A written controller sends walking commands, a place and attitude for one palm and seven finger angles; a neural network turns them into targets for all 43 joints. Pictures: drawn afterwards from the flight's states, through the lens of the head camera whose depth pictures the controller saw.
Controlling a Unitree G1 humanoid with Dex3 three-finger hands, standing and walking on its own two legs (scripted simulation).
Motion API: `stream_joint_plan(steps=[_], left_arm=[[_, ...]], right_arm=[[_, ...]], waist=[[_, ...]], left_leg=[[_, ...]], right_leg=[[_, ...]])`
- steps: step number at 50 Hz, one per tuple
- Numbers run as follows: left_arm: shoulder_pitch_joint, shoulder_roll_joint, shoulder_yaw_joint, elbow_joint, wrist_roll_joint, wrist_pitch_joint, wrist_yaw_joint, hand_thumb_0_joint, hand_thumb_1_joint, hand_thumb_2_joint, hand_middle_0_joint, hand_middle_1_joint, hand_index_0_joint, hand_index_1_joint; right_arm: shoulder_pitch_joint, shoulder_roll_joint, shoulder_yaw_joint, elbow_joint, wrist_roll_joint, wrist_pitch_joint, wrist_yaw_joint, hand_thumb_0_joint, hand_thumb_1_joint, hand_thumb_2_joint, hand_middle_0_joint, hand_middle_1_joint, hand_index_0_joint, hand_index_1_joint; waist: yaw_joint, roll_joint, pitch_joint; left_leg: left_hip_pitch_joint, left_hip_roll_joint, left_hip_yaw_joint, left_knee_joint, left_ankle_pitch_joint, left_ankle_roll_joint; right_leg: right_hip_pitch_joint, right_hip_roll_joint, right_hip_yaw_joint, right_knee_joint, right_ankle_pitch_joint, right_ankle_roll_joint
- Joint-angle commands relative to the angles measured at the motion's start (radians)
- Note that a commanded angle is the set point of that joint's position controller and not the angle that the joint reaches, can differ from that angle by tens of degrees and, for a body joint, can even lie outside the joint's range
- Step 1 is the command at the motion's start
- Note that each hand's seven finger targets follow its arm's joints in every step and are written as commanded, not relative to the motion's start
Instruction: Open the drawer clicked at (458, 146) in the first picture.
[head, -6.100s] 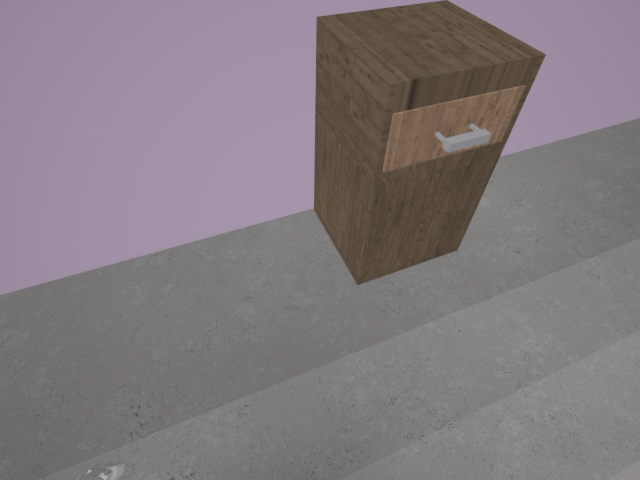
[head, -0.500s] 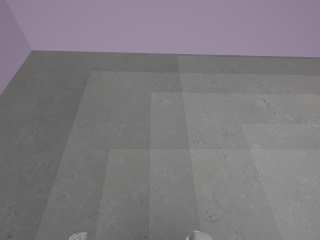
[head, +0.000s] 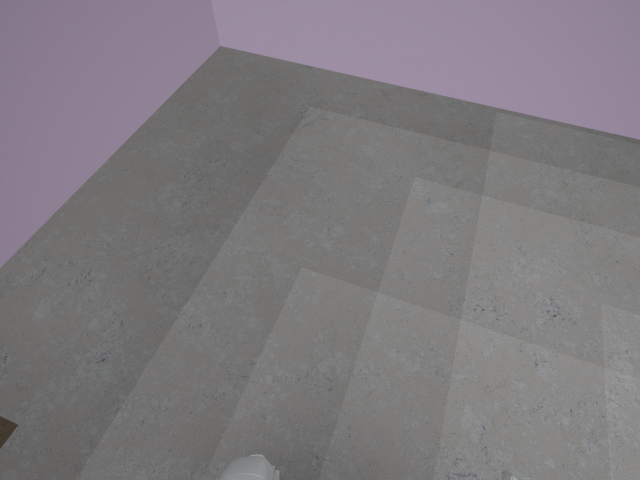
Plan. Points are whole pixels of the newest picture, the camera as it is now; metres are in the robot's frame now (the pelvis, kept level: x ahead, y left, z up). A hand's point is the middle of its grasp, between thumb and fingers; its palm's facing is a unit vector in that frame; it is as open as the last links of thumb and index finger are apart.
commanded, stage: turn to face it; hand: left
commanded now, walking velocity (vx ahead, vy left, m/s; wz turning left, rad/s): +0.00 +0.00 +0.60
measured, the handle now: out of the picture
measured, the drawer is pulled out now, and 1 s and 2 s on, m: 0.00 0.00 0.00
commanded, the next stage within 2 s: take the last steps up to it in 1.94 s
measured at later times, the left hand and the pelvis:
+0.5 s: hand out of the picture +0.10 +0.23 -0.14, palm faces +0.28 -0.92 -0.28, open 7.4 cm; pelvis +0.03 -0.01 -0.01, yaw +16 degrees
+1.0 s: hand out of the picture -0.09 +0.23 -0.19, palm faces +0.59 -0.76 -0.26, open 7.4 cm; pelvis +0.00 +0.02 -0.01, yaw +35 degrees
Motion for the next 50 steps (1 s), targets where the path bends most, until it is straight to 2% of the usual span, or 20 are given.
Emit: stream_joint_plan(steps=[1, 2, 3, 5, 7, 10, 16, 22, 23, 24, 25, 26, 30, 38, 41, 43, 44, 45, 46, 50], left_arm=[[0.027, 0.221, 0.064, -0.062, -0.012, -0.008, 0.007, 0.0, 0.9, 0.9, -0.2, -0.3, -0.2, -0.3], [0.032, 0.183, 0.061, -0.089, -0.02, -0.007, 0.0, 0.0, 0.9, 0.9, -0.2, -0.3, -0.2, -0.3], [-0.01, 0.124, 0.035, -0.138, -0.021, -0.006, -0.006, 0.0, 0.9, 0.9, -0.2, -0.3, -0.2, -0.3], [-0.086, 0.133, 0.038, -0.137, -0.019, 0.01, 0.009, 0.0, 0.9, 0.9, -0.2, -0.3, -0.2, -0.3], [-0.067, 0.14, 0.044, -0.105, -0.018, 0.009, -0.002, 0.0, 0.9, 0.9, -0.2, -0.3, -0.2, -0.3], [-0.022, 0.14, 0.045, -0.088, -0.017, 0.013, -0.008, 0.0, 0.9, 0.9, -0.2, -0.3, -0.2, -0.3], [-0.097, 0.125, 0.037, -0.135, -0.021, 0.012, -0.001, 0.0, 0.9, 0.9, -0.2, -0.3, -0.2, -0.3], [-0.006, 0.126, 0.034, -0.135, -0.029, -0.009, 0.006, 0.0, 0.9, 0.9, -0.2, -0.3, -0.2, -0.3], [0.04, 0.153, 0.041, -0.127, -0.026, -0.019, 0.009, 0.0, 0.9, 0.9, -0.2, -0.3, -0.2, -0.3], [0.068, 0.244, 0.058, -0.125, -0.008, -0.031, 0.019, 0.0, 0.9, 0.9, -0.2, -0.3, -0.2, -0.3], [0.063, 0.305, 0.063, -0.139, -0.004, -0.029, 0.02, 0.0, 0.9, 0.9, -0.2, -0.3, -0.2, -0.3], [0.035, 0.263, 0.062, -0.143, -0.012, -0.029, 0.024, 0.0, 0.9, 0.9, -0.2, -0.3, -0.2, -0.3], [-0.109, 0.16, 0.03, -0.165, -0.009, -0.028, 0.023, 0.0, 0.9, 0.9, -0.2, -0.3, -0.2, -0.3], [0.017, 0.227, 0.047, -0.103, 0.0, -0.017, 0.019, 0.0, 0.9, 0.9, -0.2, -0.3, -0.2, -0.3], [0.01, 0.243, 0.06, -0.091, 0.001, -0.01, 0.016, 0.0, 0.9, 0.9, -0.2, -0.3, -0.2, -0.3], [0.006, 0.239, 0.061, -0.086, -0.01, -0.001, 0.01, 0.0, 0.9, 0.9, -0.2, -0.3, -0.2, -0.3], [0.016, 0.212, 0.06, -0.094, -0.018, 0.005, 0.005, 0.0, 0.9, 0.9, -0.2, -0.3, -0.2, -0.3], [-0.008, 0.141, 0.045, -0.133, -0.023, 0.008, -0.004, 0.0, 0.9, 0.9, -0.2, -0.3, -0.2, -0.3], [-0.08, 0.135, 0.03, -0.166, -0.013, 0.018, 0.003, 0.0, 0.9, 0.9, -0.2, -0.3, -0.2, -0.3], [-0.074, 0.14, 0.042, -0.107, -0.018, 0.012, -0.006, 0.0, 0.9, 0.9, -0.2, -0.3, -0.2, -0.3]], right_arm=[[0.062, -0.088, -0.014, -0.082, -0.005, -0.052, -0.001, 0.0, -0.9, -0.9, 0.2, 0.3, 0.2, 0.3], [0.138, -0.196, -0.041, -0.073, -0.012, -0.064, -0.006, 0.0, -0.9, -0.9, 0.2, 0.3, 0.2, 0.3], [0.2, -0.295, -0.061, -0.06, -0.002, -0.062, -0.012, 0.0, -0.9, -0.9, 0.2, 0.3, 0.2, 0.3], [0.189, -0.255, -0.052, -0.045, 0.002, -0.062, -0.037, 0.0, -0.9, -0.9, 0.2, 0.3, 0.2, 0.3], [0.068, -0.186, -0.031, -0.076, -0.004, -0.065, -0.039, 0.0, -0.9, -0.9, 0.2, 0.3, 0.2, 0.3], [0.026, -0.172, -0.024, -0.093, -0.002, -0.07, -0.034, 0.0, -0.9, -0.9, 0.2, 0.3, 0.2, 0.3], [0.073, -0.177, -0.037, -0.081, -0.008, -0.061, -0.029, 0.0, -0.9, -0.9, 0.2, 0.3, 0.2, 0.3], [0.021, -0.168, -0.048, -0.099, -0.006, -0.052, -0.028, 0.0, -0.9, -0.9, 0.2, 0.3, 0.2, 0.3], [0.018, -0.145, -0.046, -0.105, 0.001, -0.053, -0.026, 0.0, -0.9, -0.9, 0.2, 0.3, 0.2, 0.3], [0.051, -0.074, -0.036, -0.116, 0.011, -0.055, -0.019, 0.0, -0.9, -0.9, 0.2, 0.3, 0.2, 0.3], [0.052, -0.063, -0.035, -0.141, 0.006, -0.052, -0.018, 0.0, -0.9, -0.9, 0.2, 0.3, 0.2, 0.3], [0.042, -0.1, -0.045, -0.122, -0.004, -0.036, -0.02, 0.0, -0.9, -0.9, 0.2, 0.3, 0.2, 0.3], [0.081, -0.067, -0.038, -0.064, -0.006, -0.019, 0.005, 0.0, -0.9, -0.9, 0.2, 0.3, 0.2, 0.3], [-0.023, -0.04, -0.012, -0.084, 0.002, -0.021, 0.007, 0.0, -0.9, -0.9, 0.2, 0.3, 0.2, 0.3], [0.009, -0.042, -0.007, -0.086, 0.006, -0.037, 0.002, 0.0, -0.9, -0.9, 0.2, 0.3, 0.2, 0.3], [0.069, -0.067, -0.011, -0.071, 0.002, -0.046, 0.0, 0.0, -0.9, -0.9, 0.2, 0.3, 0.2, 0.3], [0.119, -0.127, -0.027, -0.063, -0.001, -0.056, 0.0, 0.0, -0.9, -0.9, 0.2, 0.3, 0.2, 0.3], [0.176, -0.243, -0.055, -0.064, -0.006, -0.063, -0.004, 0.0, -0.9, -0.9, 0.2, 0.3, 0.2, 0.3], [0.242, -0.274, -0.059, -0.034, -0.002, -0.058, -0.014, 0.0, -0.9, -0.9, 0.2, 0.3, 0.2, 0.3], [0.083, -0.164, -0.024, -0.068, -0.005, -0.07, -0.041, 0.0, -0.9, -0.9, 0.2, 0.3, 0.2, 0.3]], waist=[[-0.037, -0.106, -0.222], [-0.081, 0.141, -0.289], [-0.113, 0.372, -0.296], [-0.107, 0.274, -0.274], [-0.056, 0.193, -0.187], [-0.026, 0.178, -0.177], [-0.054, 0.166, -0.16], [-0.002, 0.177, -0.19], [0.023, 0.109, -0.203], [0.03, -0.166, -0.226], [0.03, -0.274, -0.215], [0.026, -0.228, -0.187], [-0.046, -0.152, -0.09], [0.025, -0.178, -0.131], [0.017, -0.199, -0.175], [-0.019, -0.147, -0.195], [-0.05, -0.011, -0.227], [-0.086, 0.328, -0.231], [-0.119, 0.313, -0.236], [-0.04, 0.186, -0.174]], left_leg=[[0.218, -0.021, 0.048, -0.346, 0.228, 0.031], [0.444, 0.159, -0.192, -0.4, 0.514, 0.12], [0.522, 0.389, -0.455, -0.391, 0.972, 0.267], [0.45, 0.342, -0.395, -0.363, 0.889, 0.286], [0.329, 0.227, -0.276, -0.376, 0.794, 0.226], [0.27, 0.168, -0.236, -0.408, 0.707, 0.203], [0.267, 0.172, -0.349, -0.409, 0.638, 0.233], [0.136, 0.114, -0.412, -0.304, 0.621, 0.188], [0.052, 0.065, -0.387, -0.237, 0.492, 0.141], [-0.145, -0.063, -0.247, -0.036, 0.155, 0.058], [-0.211, -0.135, -0.141, 0.194, -0.207, 0.011], [-0.174, -0.082, -0.194, 0.347, -0.182, 0.022], [-0.178, -0.032, -0.124, 0.469, 0.024, -0.008], [-0.076, -0.024, -0.01, 0.099, -0.051, -0.018], [0.01, -0.026, 0.02, -0.08, -0.033, -0.001], [0.151, -0.039, 0.04, -0.282, 0.146, 0.014], [0.317, 0.026, -0.053, -0.385, 0.297, 0.045], [0.453, 0.293, -0.41, -0.425, 0.655, 0.156], [0.412, 0.374, -0.474, -0.428, 0.763, 0.248], [0.313, 0.202, -0.309, -0.405, 0.735, 0.214]], right_leg=[[0.072, -0.187, 0.089, 0.102, 0.538, -0.042], [-0.158, -0.091, 0.057, 0.333, 0.262, 0.029], [-0.393, 0.02, 0.113, 0.533, -0.352, 0.084], [-0.428, 0.018, 0.257, 0.635, -0.281, 0.08], [-0.388, 0.026, 0.268, 0.632, -0.143, 0.084], [-0.318, 0.047, 0.267, 0.56, -0.069, 0.089], [-0.287, 0.087, 0.279, 0.376, -0.102, 0.09], [-0.012, 0.145, 0.255, -0.012, 0.046, 0.064], [0.116, 0.106, 0.279, -0.163, 0.156, 0.057], [0.277, -0.138, 0.504, -0.266, 0.241, -0.014], [0.206, -0.353, 0.661, -0.275, 0.41, -0.137], [0.088, -0.331, 0.613, -0.284, 0.325, -0.17], [0.005, -0.16, 0.329, -0.247, 0.302, -0.117], [0.12, -0.202, 0.228, -0.187, 0.46, -0.141], [0.139, -0.223, 0.195, -0.108, 0.504, -0.126], [0.077, -0.188, 0.128, 0.004, 0.449, -0.06], [-0.065, -0.152, 0.104, 0.156, 0.321, -0.01], [-0.353, -0.006, 0.084, 0.386, -0.205, 0.072], [-0.4, 0.024, 0.194, 0.526, -0.344, 0.074], [-0.385, 0.033, 0.277, 0.619, -0.102, 0.077]])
